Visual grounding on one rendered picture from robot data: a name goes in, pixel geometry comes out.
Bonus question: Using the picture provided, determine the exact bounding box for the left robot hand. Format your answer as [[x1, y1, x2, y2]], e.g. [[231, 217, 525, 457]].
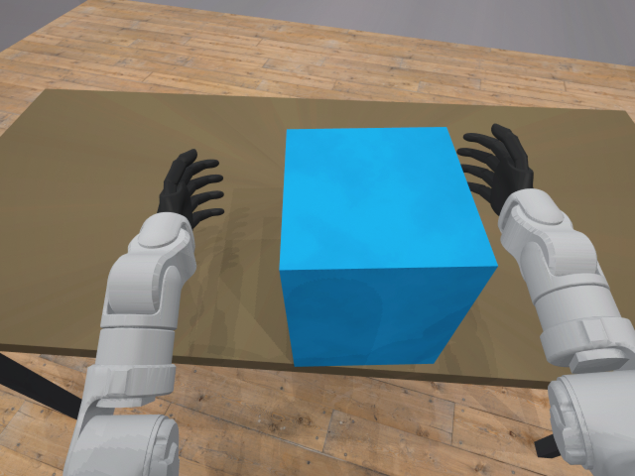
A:
[[157, 149, 224, 230]]

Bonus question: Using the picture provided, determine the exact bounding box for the right robot upper arm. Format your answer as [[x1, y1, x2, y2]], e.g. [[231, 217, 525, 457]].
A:
[[548, 370, 635, 476]]

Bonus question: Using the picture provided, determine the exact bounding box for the table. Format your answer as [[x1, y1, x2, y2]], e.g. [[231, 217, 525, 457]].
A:
[[0, 89, 635, 458]]

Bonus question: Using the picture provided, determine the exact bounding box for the robot left forearm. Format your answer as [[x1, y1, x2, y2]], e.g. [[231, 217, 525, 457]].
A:
[[63, 212, 196, 476]]

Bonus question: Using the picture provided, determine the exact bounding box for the left robot upper arm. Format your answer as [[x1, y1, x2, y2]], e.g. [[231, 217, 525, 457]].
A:
[[67, 415, 180, 476]]

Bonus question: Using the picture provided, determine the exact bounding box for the carton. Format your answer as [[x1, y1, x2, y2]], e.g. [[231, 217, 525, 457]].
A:
[[279, 127, 498, 367]]

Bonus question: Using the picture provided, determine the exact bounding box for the robot right forearm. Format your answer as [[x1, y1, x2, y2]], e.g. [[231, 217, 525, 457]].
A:
[[498, 188, 635, 374]]

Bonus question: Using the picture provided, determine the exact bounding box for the right robot hand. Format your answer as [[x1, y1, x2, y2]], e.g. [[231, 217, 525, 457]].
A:
[[456, 124, 534, 216]]

